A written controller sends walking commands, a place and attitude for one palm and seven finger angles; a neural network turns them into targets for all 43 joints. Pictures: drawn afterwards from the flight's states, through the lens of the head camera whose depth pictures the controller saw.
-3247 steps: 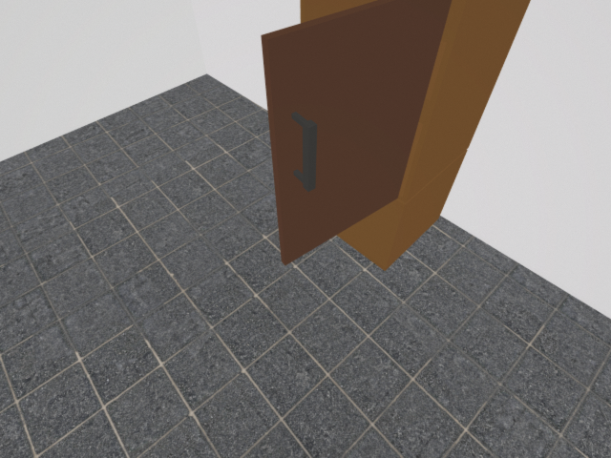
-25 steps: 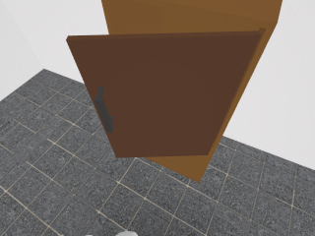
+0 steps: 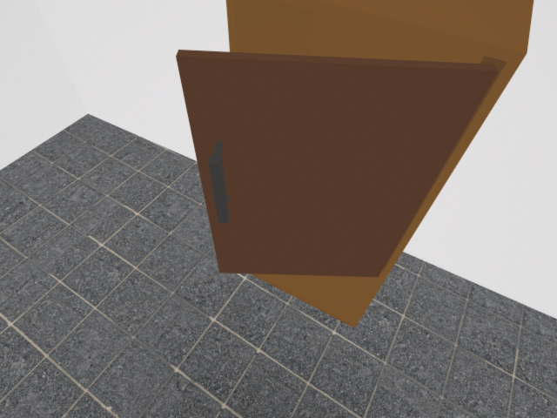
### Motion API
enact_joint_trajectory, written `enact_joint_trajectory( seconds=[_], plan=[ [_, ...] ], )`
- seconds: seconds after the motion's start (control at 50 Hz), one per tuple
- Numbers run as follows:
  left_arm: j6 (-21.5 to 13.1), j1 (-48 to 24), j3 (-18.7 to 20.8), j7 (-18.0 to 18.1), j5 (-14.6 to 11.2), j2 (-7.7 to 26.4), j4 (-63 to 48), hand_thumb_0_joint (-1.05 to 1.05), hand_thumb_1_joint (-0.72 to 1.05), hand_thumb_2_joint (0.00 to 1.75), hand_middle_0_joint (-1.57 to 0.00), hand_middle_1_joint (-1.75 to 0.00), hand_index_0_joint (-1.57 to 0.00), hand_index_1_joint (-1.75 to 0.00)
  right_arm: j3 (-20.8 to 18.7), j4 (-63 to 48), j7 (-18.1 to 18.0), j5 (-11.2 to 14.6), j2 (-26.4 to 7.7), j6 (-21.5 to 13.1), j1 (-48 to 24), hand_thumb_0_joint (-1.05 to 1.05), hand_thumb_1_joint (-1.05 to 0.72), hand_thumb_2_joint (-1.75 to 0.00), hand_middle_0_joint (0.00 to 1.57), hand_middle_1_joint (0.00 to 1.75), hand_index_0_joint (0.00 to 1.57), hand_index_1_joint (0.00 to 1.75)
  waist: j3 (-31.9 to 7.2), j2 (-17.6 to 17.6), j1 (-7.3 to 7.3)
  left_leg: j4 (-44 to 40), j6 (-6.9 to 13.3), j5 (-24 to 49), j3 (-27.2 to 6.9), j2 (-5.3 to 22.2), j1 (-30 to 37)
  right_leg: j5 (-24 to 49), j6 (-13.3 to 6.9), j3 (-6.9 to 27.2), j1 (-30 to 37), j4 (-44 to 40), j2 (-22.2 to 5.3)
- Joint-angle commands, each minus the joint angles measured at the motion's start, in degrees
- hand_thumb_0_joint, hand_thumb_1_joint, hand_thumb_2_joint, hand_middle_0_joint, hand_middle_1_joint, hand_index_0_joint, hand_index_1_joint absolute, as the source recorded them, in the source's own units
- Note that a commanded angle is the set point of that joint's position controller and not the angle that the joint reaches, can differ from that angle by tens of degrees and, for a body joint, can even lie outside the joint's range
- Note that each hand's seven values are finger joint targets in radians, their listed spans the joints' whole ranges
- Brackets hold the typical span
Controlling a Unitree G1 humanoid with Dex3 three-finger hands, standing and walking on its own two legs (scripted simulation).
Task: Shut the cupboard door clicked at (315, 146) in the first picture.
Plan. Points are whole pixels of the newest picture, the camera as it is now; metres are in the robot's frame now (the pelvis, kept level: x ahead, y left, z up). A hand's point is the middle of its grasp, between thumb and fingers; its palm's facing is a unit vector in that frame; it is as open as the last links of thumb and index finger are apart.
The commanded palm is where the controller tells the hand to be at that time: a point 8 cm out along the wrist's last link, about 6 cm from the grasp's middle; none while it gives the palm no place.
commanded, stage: come to a stop and stand still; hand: left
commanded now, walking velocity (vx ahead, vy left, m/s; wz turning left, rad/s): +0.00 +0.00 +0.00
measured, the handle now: (221, 184) +0.47 +0.15 +0.04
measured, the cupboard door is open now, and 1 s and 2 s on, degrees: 28 28 28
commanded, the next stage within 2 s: look again from close up in 0.46 s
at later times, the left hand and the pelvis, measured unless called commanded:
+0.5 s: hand out of the picture -0.01 +0.14 -0.18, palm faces +0.01 -0.99 -0.14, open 7.3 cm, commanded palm none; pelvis -0.01 -0.01 +0.01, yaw +0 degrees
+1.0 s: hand out of the picture +0.05 +0.25 -0.15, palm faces +0.02 -0.95 -0.32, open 7.4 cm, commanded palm none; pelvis -0.02 +0.01 +0.00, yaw +0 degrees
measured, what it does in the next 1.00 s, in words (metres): stands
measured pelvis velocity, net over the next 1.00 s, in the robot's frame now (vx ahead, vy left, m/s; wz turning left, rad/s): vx -0.02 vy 0.01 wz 0.01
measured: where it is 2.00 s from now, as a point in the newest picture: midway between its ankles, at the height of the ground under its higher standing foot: outside the picture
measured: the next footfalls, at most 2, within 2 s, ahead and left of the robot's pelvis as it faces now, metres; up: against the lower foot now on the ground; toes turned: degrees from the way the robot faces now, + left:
none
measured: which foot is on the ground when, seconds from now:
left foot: down 0.00-1.00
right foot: down 0.00-1.00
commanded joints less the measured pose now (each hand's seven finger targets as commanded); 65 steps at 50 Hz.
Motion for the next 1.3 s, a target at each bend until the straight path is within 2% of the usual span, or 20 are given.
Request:
enact_joint_trajectory(
  seconds=[0.0, 0.02, 0.04, 0.14, 0.24, 0.38, 0.52, 0.54, 0.56, 0.58, 0.6, 0.66, 0.7, 0.76, 0.88, 1.1, 1.14, 1.18, 1.24, 1.28],
  plan=[
    [-1.8, 2.1, -0.3, 0.2, -0.1, 5.4, -0.4, 0.00, 0.90, 0.90, -0.20, -0.30, -0.20, -0.30, -2.2, -0.5, 0.3, 0.4, -7.5, -1.1, 3.7, 0.00, -0.90, -0.90, 0.20, 0.30, 0.20, 0.30, -3.1, 4.1, -3.27, -7.1, -1.8, -0.9, -7.4, 5.0, 8.9, 4.9, -3.4, 6.7, -4.9, -11.4, -6.4],
    [-2.4, 1.8, -0.3, 0.2, -0.2, 4.5, 0.4, 0.00, 0.90, 0.90, -0.20, -0.30, -0.20, -0.30, -2.2, 0.3, 0.1, 0.1, -7.3, -1.2, 3.9, 0.00, -0.90, -0.90, 0.20, 0.30, 0.20, 0.30, -4.7, -2.3, -3.37, -5.5, -1.7, 3.5, -6.6, 5.8, 10.6, 8.8, -3.0, 6.5, -4.4, -10.9, -5.1],
    [-2.8, 1.7, -0.6, 0.3, -0.3, 3.8, 0.7, 0.00, 0.90, 0.90, -0.20, -0.30, -0.20, -0.30, -2.2, 1.0, 0.0, 0.2, -7.3, -1.3, 4.6, 0.00, -0.90, -0.90, 0.20, 0.30, 0.20, 0.30, -4.5, -6.0, -3.42, -5.2, -1.6, 3.9, -6.2, 6.0, 11.3, 9.5, -2.9, 6.1, -4.3, -11.6, -5.2],
    [-2.6, 2.5, -1.1, 0.6, -0.5, 2.5, 2.0, 0.00, 0.90, 0.90, -0.20, -0.30, -0.20, -0.30, -1.5, 4.4, 0.0, 0.1, -7.1, -1.5, 6.4, 0.00, -0.90, -0.90, 0.20, 0.30, 0.20, 0.30, 1.2, -2.0, -3.10, -8.2, -1.5, 1.6, -6.5, 6.6, 9.6, 3.0, -2.3, 5.5, -5.8, -13.5, -4.1],
    [-2.3, 4.0, -1.1, 0.7, -0.6, 1.8, 3.2, 0.00, 0.90, 0.90, -0.20, -0.30, -0.20, -0.30, -1.1, 6.2, -0.2, -0.1, -6.2, -1.2, 8.4, 0.00, -0.90, -0.90, 0.20, 0.30, 0.20, 0.30, 3.8, 0.6, -2.70, -9.3, -1.8, -2.3, -6.4, 6.1, 7.7, -1.1, -2.5, 5.7, -6.2, -14.6, -3.8],
    [-2.3, 5.1, -1.1, 0.7, -0.9, 0.6, 4.1, 0.00, 0.90, 0.90, -0.20, -0.30, -0.20, -0.30, -0.8, 7.4, -0.7, -0.3, -5.2, -1.6, 11.1, 0.00, -0.90, -0.90, 0.20, 0.30, 0.20, 0.30, 2.5, 3.2, -2.31, -9.6, -1.8, -1.1, -6.8, 6.4, 6.7, 1.9, -2.8, 5.0, -3.8, -13.3, -3.6],
    [-2.6, 5.8, -1.1, 0.9, -0.9, -0.3, 4.5, 0.00, 0.90, 0.90, -0.20, -0.30, -0.20, -0.30, -0.9, 7.7, -1.0, -0.2, -4.7, -2.0, 12.5, 0.00, -0.90, -0.90, 0.20, 0.30, 0.20, 0.30, 1.6, 1.7, -2.35, -8.8, -1.5, 2.8, -7.0, 7.0, 7.1, 5.5, -2.6, 4.3, -2.3, -12.5, -3.4],
    [-4.7, 3.3, -2.1, 0.8, 0.3, 10.2, -0.9, 0.00, 0.90, 0.90, -0.20, -0.30, -0.20, -0.30, -1.0, 0.6, 0.3, -0.6, -11.2, -3.4, 7.3, 0.00, -0.90, -0.90, 0.20, 0.30, 0.20, 0.30, 6.4, 7.5, -3.03, -4.5, -1.3, 8.6, -7.6, 4.8, 4.7, 9.7, -3.2, 1.3, -4.5, -11.5, -3.4],
    [-4.7, 3.3, -0.3, 1.2, -0.2, 7.3, -1.2, 0.00, 0.90, 0.90, -0.20, -0.30, -0.20, -0.30, -2.5, 0.1, -0.2, -0.9, -10.0, -4.3, 6.9, 0.00, -0.90, -0.90, 0.20, 0.30, 0.20, 0.30, -1.2, 9.0, -2.32, -1.9, -0.8, 4.9, -7.4, 6.4, 5.5, 5.2, -3.1, 3.6, -4.0, -7.7, -4.4],
    [-5.1, 3.5, -0.9, 1.3, -0.5, 5.9, -1.4, 0.00, 0.90, 0.90, -0.20, -0.30, -0.20, -0.30, -2.3, -0.1, -0.4, -0.9, -9.0, -4.4, 8.0, 0.00, -0.90, -0.90, 0.20, 0.30, 0.20, 0.30, -6.7, 7.8, -3.02, 0.3, -0.4, 6.3, -8.5, 6.4, 6.8, 8.0, -3.6, 3.7, -2.0, -7.2, -4.6],
    [-5.2, 3.8, -0.6, 1.3, -0.5, 5.2, -1.7, 0.00, 0.90, 0.90, -0.20, -0.30, -0.20, -0.30, -2.5, -0.6, -0.4, -0.8, -8.4, -4.2, 8.7, 0.00, -0.90, -0.90, 0.20, 0.30, 0.20, 0.30, -8.0, 5.0, -3.17, 1.3, -0.2, 6.6, -8.3, 6.3, 6.7, 9.2, -3.9, 4.3, -2.3, -7.0, -4.7],
    [-5.0, 3.3, -0.5, 1.6, -0.4, 5.6, -3.2, 0.00, 0.90, 0.90, -0.20, -0.30, -0.20, -0.30, -2.7, -1.7, -0.1, -0.8, -8.7, -3.6, 8.1, 0.00, -0.90, -0.90, 0.20, 0.30, 0.20, 0.30, -4.2, -2.3, -3.23, 1.9, 0.1, 5.6, -7.1, 5.8, 3.7, 12.0, -3.9, 5.1, -3.3, -6.7, -5.1],
    [-4.8, 2.6, -0.2, 1.6, -0.3, 6.9, -4.6, 0.00, 0.90, 0.90, -0.20, -0.30, -0.20, -0.30, -3.2, -2.5, -0.1, -0.7, -10.6, -3.5, 6.6, 0.00, -0.90, -0.90, 0.20, 0.30, 0.20, 0.30, -1.2, -0.4, -3.15, 1.0, 0.5, 6.1, -7.2, 6.0, 3.4, 11.6, -3.9, 4.9, -5.3, -5.7, -4.3],
    [-4.6, 2.5, 0.0, 1.5, -0.2, 8.6, -6.1, 0.00, 0.90, 0.90, -0.20, -0.30, -0.20, -0.30, -3.4, -3.4, 0.1, -0.6, -12.0, -3.4, 4.7, 0.00, -0.90, -0.90, 0.20, 0.30, 0.20, 0.30, -2.0, 0.8, -2.74, 0.6, 1.0, 8.7, -7.4, 6.4, 4.1, 13.0, -3.5, 4.3, -4.5, -4.4, -3.5],
    [-4.1, -0.5, 0.4, 0.8, 0.0, 12.3, -8.1, 0.00, 0.90, 0.90, -0.20, -0.30, -0.20, -0.30, -3.7, -5.0, 0.6, -0.8, -16.5, -3.6, -1.2, 0.00, -0.90, -0.90, 0.20, 0.30, 0.20, 0.30, -2.2, 3.7, -2.17, -3.5, 1.4, 4.4, -9.2, 7.3, 4.8, 7.1, -3.1, 3.6, -4.7, -5.2, -2.9],
    [-3.7, -2.7, -0.1, -0.3, 0.2, 15.6, -6.7, 0.00, 0.90, 0.90, -0.20, -0.30, -0.20, -0.30, -3.4, -4.7, 1.4, -0.7, -20.4, -3.3, -5.5, 0.00, -0.90, -0.90, 0.20, 0.30, 0.20, 0.30, -2.8, 4.2, -1.97, -10.9, 0.6, -8.3, -11.3, 8.2, 5.1, 2.2, -2.4, 2.7, -4.2, -8.5, -3.5],
    [-3.8, -2.5, -0.2, -0.4, 0.2, 15.9, -6.1, 0.00, 0.90, 0.90, -0.20, -0.30, -0.20, -0.30, -3.3, -4.2, 1.4, -0.6, -20.5, -3.3, -5.1, 0.00, -0.90, -0.90, 0.20, 0.30, 0.20, 0.30, -3.5, 3.4, -1.88, -11.0, 0.7, -7.1, -11.2, 8.3, 5.6, 3.4, -2.4, 2.5, -3.3, -8.9, -3.8],
    [-3.7, -2.4, -0.4, -0.4, 0.1, 16.0, -5.4, 0.00, 0.90, 0.90, -0.20, -0.30, -0.20, -0.30, -3.2, -3.5, 1.4, -0.5, -20.7, -3.3, -4.9, 0.00, -0.90, -0.90, 0.20, 0.30, 0.20, 0.30, -4.1, 3.1, -2.04, -11.4, 0.5, -7.1, -11.2, 8.3, 6.1, 3.1, -2.4, 2.8, -3.1, -9.4, -4.0],
    [-2.8, 2.2, -2.1, -0.1, -0.1, 9.2, -2.2, 0.00, 0.90, 0.90, -0.20, -0.30, -0.20, -0.30, -1.5, -1.0, 1.6, -0.7, -14.4, -2.4, -1.9, 0.00, -0.90, -0.90, 0.20, 0.30, 0.20, 0.30, -3.6, 3.5, -1.98, -13.3, -0.5, -11.2, -12.2, 8.8, 5.3, 1.4, -0.6, 0.7, -2.2, -9.2, -3.3],
    [-2.2, 4.4, -2.5, 0.1, 0.0, 8.2, -0.9, 0.00, 0.90, 0.90, -0.20, -0.30, -0.20, -0.30, -1.5, 0.0, 1.5, -0.7, -14.0, -1.7, -1.1, 0.00, -0.90, -0.90, 0.20, 0.30, 0.20, 0.30, -1.4, 4.0, -1.82, -14.8, -0.7, -15.4, -12.9, 9.0, 2.9, -0.4, -0.2, -0.4, -2.2, -8.7, -2.8]
  ],
)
